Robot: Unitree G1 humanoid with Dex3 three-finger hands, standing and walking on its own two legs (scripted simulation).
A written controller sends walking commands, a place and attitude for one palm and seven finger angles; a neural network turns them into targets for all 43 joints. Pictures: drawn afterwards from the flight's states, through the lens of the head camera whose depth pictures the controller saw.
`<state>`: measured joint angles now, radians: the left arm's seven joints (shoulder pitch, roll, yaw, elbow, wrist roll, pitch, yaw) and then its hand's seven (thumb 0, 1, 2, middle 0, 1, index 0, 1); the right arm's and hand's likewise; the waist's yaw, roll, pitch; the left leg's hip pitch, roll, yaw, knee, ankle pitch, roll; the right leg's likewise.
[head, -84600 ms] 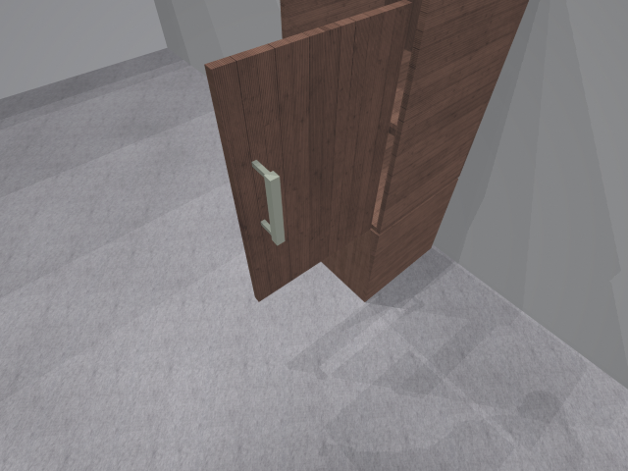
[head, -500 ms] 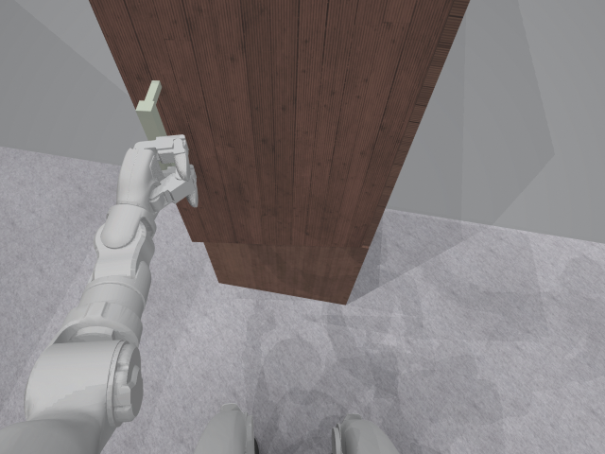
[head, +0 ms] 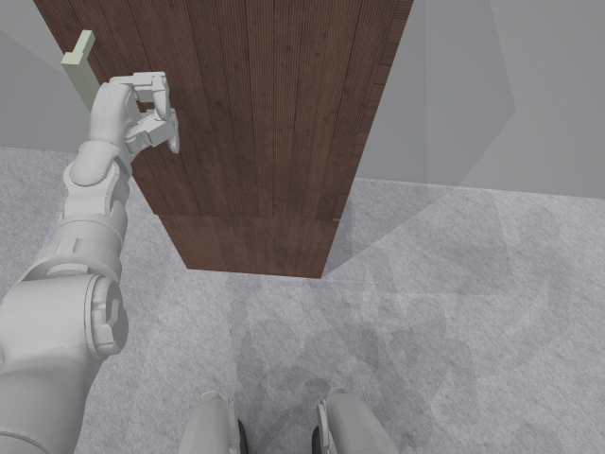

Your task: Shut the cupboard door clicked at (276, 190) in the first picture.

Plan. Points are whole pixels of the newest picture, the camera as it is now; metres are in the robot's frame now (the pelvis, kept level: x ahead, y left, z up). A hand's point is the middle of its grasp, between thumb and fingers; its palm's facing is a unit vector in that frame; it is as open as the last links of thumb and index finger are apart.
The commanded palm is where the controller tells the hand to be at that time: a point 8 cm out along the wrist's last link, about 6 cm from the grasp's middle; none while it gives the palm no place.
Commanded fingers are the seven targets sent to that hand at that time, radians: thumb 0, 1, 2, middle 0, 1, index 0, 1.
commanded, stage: push the door shut along its arc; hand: left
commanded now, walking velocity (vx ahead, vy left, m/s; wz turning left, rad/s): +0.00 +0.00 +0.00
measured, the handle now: (107, 103) +0.57 +0.19 +0.09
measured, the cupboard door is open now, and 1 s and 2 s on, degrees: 3 0 0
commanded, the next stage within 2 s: pull the fist back off the door in 0.50 s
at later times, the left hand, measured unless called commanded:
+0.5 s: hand (176, 104) +0.55 +0.11 +0.09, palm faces -0.33 -0.95 -0.02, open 3.0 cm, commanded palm +0.58 +0.13 +0.09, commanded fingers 0.00 0.90 0.90 -1.30 -1.50 -1.30 -1.50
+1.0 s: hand (195, 102) +0.55 +0.08 +0.09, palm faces +0.06 -1.00 -0.05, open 3.1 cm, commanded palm +0.53 +0.11 +0.09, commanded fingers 0.00 0.90 0.90 -1.30 -1.50 -1.30 -1.50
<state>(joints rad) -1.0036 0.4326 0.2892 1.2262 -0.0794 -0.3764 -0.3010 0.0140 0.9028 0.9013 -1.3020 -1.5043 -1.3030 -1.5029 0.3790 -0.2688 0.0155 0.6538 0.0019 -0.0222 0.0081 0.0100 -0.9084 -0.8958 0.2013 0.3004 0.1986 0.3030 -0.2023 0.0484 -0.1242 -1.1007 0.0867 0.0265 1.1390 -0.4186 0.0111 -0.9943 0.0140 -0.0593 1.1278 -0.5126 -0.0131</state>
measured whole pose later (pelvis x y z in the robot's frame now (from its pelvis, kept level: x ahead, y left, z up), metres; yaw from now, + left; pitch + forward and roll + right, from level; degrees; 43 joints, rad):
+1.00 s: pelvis -0.03 +0.01 -0.02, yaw +0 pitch +26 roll -4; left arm -1.28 0.38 0.24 1.39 0.06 -0.32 0.19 0.01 0.90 0.99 -1.30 -1.50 -1.31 -1.50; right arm 0.44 -0.24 0.03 0.69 -0.10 -0.07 0.09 0.01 -0.91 -0.90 0.20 0.30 0.20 0.30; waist -0.28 0.06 -0.13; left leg -1.27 0.07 -0.01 1.20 -0.38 0.02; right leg -1.14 0.00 -0.09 1.17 -0.48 0.00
